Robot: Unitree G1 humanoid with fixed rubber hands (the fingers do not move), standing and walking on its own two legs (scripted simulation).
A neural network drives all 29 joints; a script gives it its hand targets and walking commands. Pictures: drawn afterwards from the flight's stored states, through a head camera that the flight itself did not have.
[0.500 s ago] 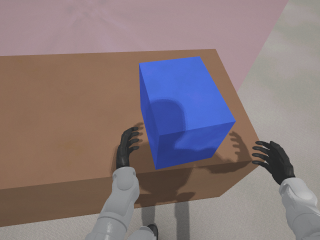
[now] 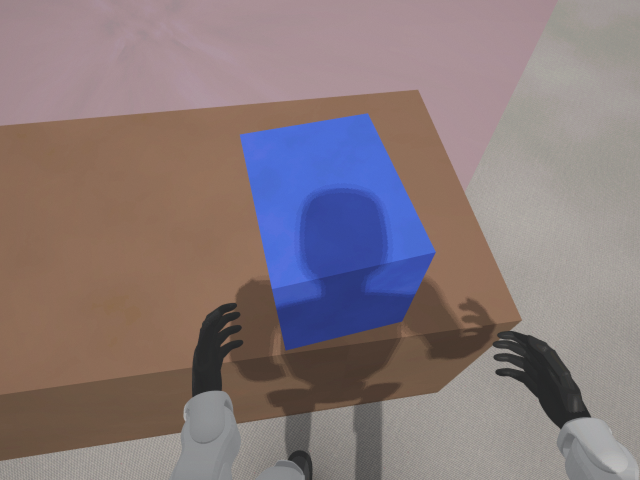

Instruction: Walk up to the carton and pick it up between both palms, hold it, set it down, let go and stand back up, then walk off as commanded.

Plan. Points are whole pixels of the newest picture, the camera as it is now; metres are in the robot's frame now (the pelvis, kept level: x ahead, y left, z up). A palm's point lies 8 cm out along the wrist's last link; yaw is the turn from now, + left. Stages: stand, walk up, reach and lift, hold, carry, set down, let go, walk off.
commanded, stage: set down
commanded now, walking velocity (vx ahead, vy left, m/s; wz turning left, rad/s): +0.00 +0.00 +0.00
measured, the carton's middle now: (326, 234) +0.48 +0.08 -0.07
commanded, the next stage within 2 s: none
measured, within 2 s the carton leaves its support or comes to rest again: neither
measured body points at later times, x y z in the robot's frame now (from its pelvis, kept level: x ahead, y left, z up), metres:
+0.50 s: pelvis +0.00 -0.01 +0.00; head +0.05 +0.02 +0.45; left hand +0.21 +0.20 -0.05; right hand +0.23 -0.25 -0.05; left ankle +0.08 +0.10 -0.72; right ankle -0.02 -0.09 -0.72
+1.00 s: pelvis +0.00 -0.01 +0.00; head +0.05 +0.03 +0.45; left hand +0.21 +0.21 -0.07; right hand +0.22 -0.24 -0.06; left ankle +0.08 +0.10 -0.72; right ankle -0.02 -0.09 -0.72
